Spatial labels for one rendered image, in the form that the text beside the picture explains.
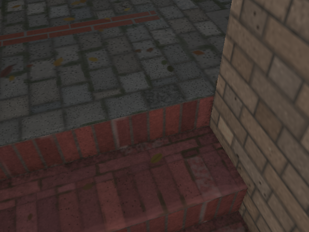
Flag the stairs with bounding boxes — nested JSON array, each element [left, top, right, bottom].
[[0, 95, 250, 232]]

